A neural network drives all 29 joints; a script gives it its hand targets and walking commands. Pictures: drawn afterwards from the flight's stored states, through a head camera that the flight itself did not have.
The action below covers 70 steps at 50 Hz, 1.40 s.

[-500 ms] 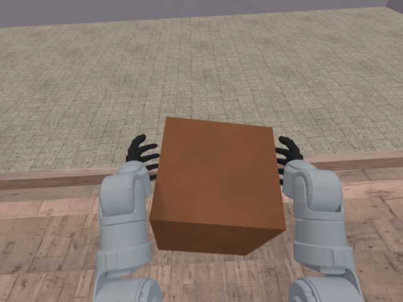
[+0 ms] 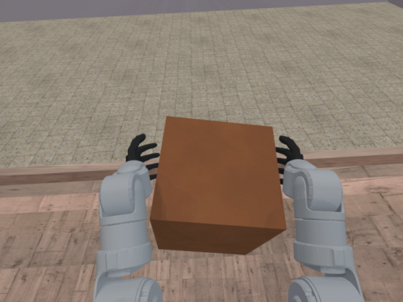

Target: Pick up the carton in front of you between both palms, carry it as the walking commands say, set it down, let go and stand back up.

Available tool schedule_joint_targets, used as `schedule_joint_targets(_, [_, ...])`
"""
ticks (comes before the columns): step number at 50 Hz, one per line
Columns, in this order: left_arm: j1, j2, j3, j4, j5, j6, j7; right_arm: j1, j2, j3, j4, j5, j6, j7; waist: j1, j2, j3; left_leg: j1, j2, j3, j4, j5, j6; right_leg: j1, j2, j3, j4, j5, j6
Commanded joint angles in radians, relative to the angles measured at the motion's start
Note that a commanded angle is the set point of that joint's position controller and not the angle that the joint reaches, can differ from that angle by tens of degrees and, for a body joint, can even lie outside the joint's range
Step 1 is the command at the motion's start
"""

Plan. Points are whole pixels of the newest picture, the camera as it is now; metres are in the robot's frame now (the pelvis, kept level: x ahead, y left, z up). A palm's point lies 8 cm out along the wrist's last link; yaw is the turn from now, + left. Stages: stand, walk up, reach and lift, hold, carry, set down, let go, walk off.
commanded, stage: carry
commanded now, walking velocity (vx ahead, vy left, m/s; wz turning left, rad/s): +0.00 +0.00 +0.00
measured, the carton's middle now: (210, 193) +0.33 +0.01 +0.04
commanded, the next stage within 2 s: none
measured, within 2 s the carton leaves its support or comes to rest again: neither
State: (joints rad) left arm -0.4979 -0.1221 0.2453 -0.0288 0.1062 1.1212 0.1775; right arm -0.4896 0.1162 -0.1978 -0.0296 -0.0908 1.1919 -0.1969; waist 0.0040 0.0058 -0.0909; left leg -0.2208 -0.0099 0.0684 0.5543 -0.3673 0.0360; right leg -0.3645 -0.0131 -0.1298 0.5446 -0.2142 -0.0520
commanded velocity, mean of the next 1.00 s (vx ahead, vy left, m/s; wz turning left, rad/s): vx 0.00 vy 0.00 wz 0.00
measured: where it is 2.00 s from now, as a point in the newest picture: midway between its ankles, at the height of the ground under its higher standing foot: outside the picture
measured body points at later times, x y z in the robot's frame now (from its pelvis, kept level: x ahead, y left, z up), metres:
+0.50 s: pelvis -0.01 +0.00 +0.01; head -0.03 +0.00 +0.45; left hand +0.33 +0.16 +0.13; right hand +0.33 -0.14 +0.12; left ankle -0.05 +0.09 -0.73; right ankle +0.05 -0.09 -0.73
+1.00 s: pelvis -0.01 +0.00 +0.00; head -0.04 +0.00 +0.45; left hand +0.33 +0.16 +0.13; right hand +0.32 -0.14 +0.12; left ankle -0.05 +0.09 -0.73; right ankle +0.05 -0.09 -0.73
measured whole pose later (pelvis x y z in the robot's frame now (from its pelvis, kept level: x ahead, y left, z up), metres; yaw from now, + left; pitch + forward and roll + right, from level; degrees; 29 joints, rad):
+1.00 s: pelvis -0.01 +0.00 +0.00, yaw +0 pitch +1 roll +0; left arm -0.51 -0.12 0.25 -0.02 0.11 1.12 0.18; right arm -0.51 0.12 -0.21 -0.01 -0.09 1.19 -0.20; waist 0.01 0.00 -0.09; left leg -0.22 -0.01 0.08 0.53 -0.33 0.04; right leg -0.36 -0.02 -0.12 0.51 -0.18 -0.04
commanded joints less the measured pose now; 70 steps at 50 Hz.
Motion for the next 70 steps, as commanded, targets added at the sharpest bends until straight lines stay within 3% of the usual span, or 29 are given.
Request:
schedule_joint_targets(1, [-0.574,-0.900,-0.643,-0.018,-0.327,0.031,-0.170,-0.692,0.913,0.644,-0.086,0.347,-0.048,0.174,0.012,0.007,-0.305,0.029,0.110,-0.105,-0.076,0.277,0.030,0.210,-0.121,0.145,-0.047,0.265,-0.039])
schedule_joint_targets(3, [-0.575,-0.926,-0.654,0.007,-0.339,0.035,-0.176,-0.689,0.887,0.644,-0.109,0.341,-0.051,0.170,-0.002,0.021,-0.307,0.022,0.129,-0.110,-0.101,0.329,0.030,0.220,-0.128,0.149,-0.063,0.299,-0.032])
schedule_joint_targets(5, [-0.585,-0.912,-0.657,-0.043,-0.349,0.025,-0.178,-0.737,0.912,0.642,-0.137,0.354,-0.054,0.169,-0.005,-0.044,-0.319,0.024,0.117,-0.112,-0.118,0.258,0.021,0.230,-0.134,0.150,-0.076,0.272,-0.042])
schedule_joint_targets(8, [-0.571,-0.931,-0.665,-0.016,-0.347,0.034,-0.170,-0.679,0.884,0.652,-0.114,0.344,-0.052,0.169,-0.010,0.013,-0.372,0.048,0.127,-0.103,-0.100,0.299,0.013,0.260,-0.128,0.142,-0.046,0.295,-0.045])
schedule_joint_targets(10, [-0.600,-0.894,-0.660,-0.014,-0.365,0.032,-0.178,-0.671,0.901,0.631,-0.089,0.340,-0.045,0.166,-0.009,-0.044,-0.328,0.031,0.112,-0.110,-0.122,0.209,0.018,0.237,-0.131,0.153,-0.091,0.259,-0.031])
schedule_joint_targets(12, [-0.547,-0.876,-0.640,0.013,-0.330,0.043,-0.181,-0.655,0.892,0.606,-0.039,0.319,-0.038,0.162,-0.011,0.031,-0.310,0.025,0.121,-0.120,-0.141,0.279,0.024,0.252,-0.146,0.135,-0.077,0.261,-0.030])
schedule_joint_targets(14, [-0.589,-0.906,-0.634,-0.037,-0.334,0.035,-0.174,-0.666,0.914,0.652,-0.091,0.352,-0.049,0.175,0.011,-0.015,-0.307,0.014,0.115,-0.104,-0.100,0.275,0.021,0.240,-0.118,0.132,-0.084,0.284,-0.029])
schedule_joint_targets(15, [-0.592,-0.895,-0.637,0.027,-0.333,0.042,-0.177,-0.680,0.870,0.610,-0.063,0.327,-0.044,0.171,0.006,0.038,-0.302,0.035,0.135,-0.111,-0.110,0.372,0.013,0.209,-0.135,0.142,-0.049,0.309,-0.030])
schedule_joint_targets(17, [-0.574,-0.908,-0.635,0.015,-0.352,0.036,-0.176,-0.662,0.887,0.626,-0.054,0.333,-0.046,0.169,0.011,-0.022,-0.324,0.022,0.103,-0.082,-0.104,0.206,0.013,0.249,-0.121,0.153,-0.100,0.273,-0.022])
schedule_joint_targets(19, [-0.600,-0.898,-0.633,0.016,-0.337,0.031,-0.179,-0.707,0.912,0.607,-0.051,0.340,-0.049,0.169,-0.019,-0.017,-0.294,-0.016,0.121,-0.109,-0.149,0.179,0.022,0.249,-0.134,0.154,-0.112,0.249,-0.019])
schedule_joint_targets(24, [-0.624,-0.900,-0.656,-0.026,-0.343,0.030,-0.174,-0.660,0.891,0.627,-0.057,0.324,-0.045,0.173,-0.010,-0.021,-0.305,0.009,0.126,-0.119,-0.144,0.146,0.029,0.242,-0.149,0.178,-0.139,0.188,-0.027])
schedule_joint_targets(27, [-0.565,-0.924,-0.630,0.000,-0.341,0.030,-0.175,-0.694,0.907,0.649,-0.104,0.348,-0.055,0.171,-0.007,0.034,-0.325,0.020,0.132,-0.107,-0.115,0.304,0.021,0.259,-0.129,0.139,-0.094,0.263,-0.026])
schedule_joint_targets(29, [-0.571,-0.907,-0.631,-0.006,-0.328,0.031,-0.177,-0.670,0.902,0.627,-0.058,0.335,-0.045,0.171,-0.014,-0.006,-0.314,0.026,0.148,-0.134,-0.126,0.362,0.024,0.221,-0.114,0.133,-0.071,0.222,-0.028])
schedule_joint_targets(31, [-0.611,-0.909,-0.656,-0.014,-0.347,0.037,-0.169,-0.651,0.904,0.615,-0.046,0.344,-0.049,0.171,-0.003,0.066,-0.330,0.059,0.136,-0.114,-0.138,0.368,0.017,0.212,-0.122,0.121,-0.047,0.236,-0.027])
schedule_joint_targets(33, [-0.570,-0.895,-0.627,0.005,-0.338,0.038,-0.170,-0.707,0.919,0.647,-0.074,0.359,-0.046,0.167,-0.002,-0.012,-0.345,0.046,0.140,-0.115,-0.079,0.414,0.035,0.245,-0.111,0.117,-0.047,0.325,-0.041])
schedule_joint_targets(37, [-0.653,-0.907,-0.644,-0.062,-0.366,0.027,-0.181,-0.665,0.936,0.608,-0.050,0.327,-0.046,0.173,-0.008,-0.004,-0.286,0.020,0.125,-0.104,-0.095,0.295,0.021,0.188,-0.131,0.127,-0.074,0.285,-0.017])
schedule_joint_targets(39, [-0.591,-0.919,-0.646,0.027,-0.348,0.036,-0.187,-0.730,0.890,0.612,-0.069,0.325,-0.050,0.171,0.001,0.020,-0.319,0.043,0.109,-0.091,-0.104,0.241,0.019,0.200,-0.122,0.159,-0.089,0.223,-0.019])
schedule_joint_targets(40, [-0.611,-0.920,-0.629,0.009,-0.342,0.037,-0.184,-0.676,0.908,0.624,-0.054,0.316,-0.043,0.170,-0.001,-0.054,-0.303,0.001,0.123,-0.112,-0.106,0.249,0.025,0.228,-0.129,0.145,-0.090,0.261,-0.027])
schedule_joint_targets(41, [-0.574,-0.938,-0.625,0.025,-0.341,0.036,-0.187,-0.730,0.920,0.636,-0.097,0.345,-0.049,0.172,-0.006,-0.054,-0.361,0.031,0.131,-0.112,-0.108,0.255,0.020,0.262,-0.127,0.149,-0.072,0.274,-0.030])
schedule_joint_targets(43, [-0.639,-0.940,-0.664,0.001,-0.362,0.034,-0.183,-0.691,0.902,0.631,-0.054,0.337,-0.048,0.173,0.008,0.048,-0.346,0.034,0.130,-0.089,-0.082,0.300,0.022,0.226,-0.130,0.154,-0.085,0.307,-0.042])
schedule_joint_targets(47, [-0.603,-0.912,-0.640,0.007,-0.340,0.032,-0.175,-0.682,0.892,0.629,-0.060,0.329,-0.045,0.164,0.013,-0.039,-0.335,0.027,0.121,-0.095,-0.088,0.314,0.031,0.235,-0.134,0.140,-0.054,0.320,-0.026])
schedule_joint_targets(49, [-0.611,-0.906,-0.645,0.009,-0.354,0.041,-0.174,-0.648,0.883,0.591,-0.030,0.326,-0.044,0.169,0.003,0.035,-0.293,0.013,0.127,-0.103,-0.116,0.298,0.030,0.205,-0.144,0.150,-0.074,0.297,-0.022])
schedule_joint_targets(51, [-0.642,-0.912,-0.633,-0.014,-0.348,0.030,-0.184,-0.671,0.925,0.617,-0.025,0.322,-0.045,0.169,-0.014,-0.056,-0.319,0.028,0.131,-0.120,-0.138,0.223,0.028,0.226,-0.138,0.142,-0.088,0.213,-0.017])
schedule_joint_targets(53, [-0.633,-0.945,-0.661,0.010,-0.359,0.031,-0.183,-0.701,0.901,0.619,-0.069,0.320,-0.052,0.173,0.010,0.057,-0.269,0.017,0.135,-0.108,-0.142,0.251,0.025,0.191,-0.124,0.145,-0.098,0.181,-0.016])
schedule_joint_targets(59, [-0.548,-0.895,-0.603,0.037,-0.307,0.032,-0.173,-0.699,0.894,0.645,-0.062,0.331,-0.046,0.170,-0.002,-0.049,-0.288,0.006,0.125,-0.100,-0.129,0.196,0.019,0.242,-0.139,0.167,-0.126,0.248,-0.027])
schedule_joint_targets(63, [-0.580,-0.903,-0.639,-0.009,-0.331,0.034,-0.167,-0.652,0.893,0.595,-0.033,0.326,-0.049,0.165,0.002,0.053,-0.294,0.024,0.122,-0.102,-0.144,0.216,0.021,0.216,-0.136,0.157,-0.102,0.210,-0.022])
schedule_joint_targets(64, [-0.609,-0.907,-0.637,0.014,-0.343,0.033,-0.167,-0.674,0.889,0.607,-0.044,0.337,-0.053,0.168,0.012,0.006,-0.333,0.017,0.125,-0.114,-0.148,0.222,0.026,0.258,-0.136,0.137,-0.078,0.230,-0.031])
schedule_joint_targets(65, [-0.608,-0.927,-0.645,0.008,-0.350,0.030,-0.170,-0.662,0.890,0.609,-0.057,0.321,-0.051,0.166,-0.013,0.006,-0.309,0.009,0.123,-0.104,-0.138,0.219,0.018,0.235,-0.136,0.155,-0.104,0.252,-0.017])
schedule_joint_targets(70, [-0.560,-0.934,-0.648,0.013,-0.347,0.040,-0.174,-0.686,0.875,0.622,-0.101,0.341,-0.056,0.169,-0.005,-0.020,-0.323,0.005,0.129,-0.120,-0.121,0.202,0.024,0.254,-0.125,0.135,-0.096,0.209,-0.018])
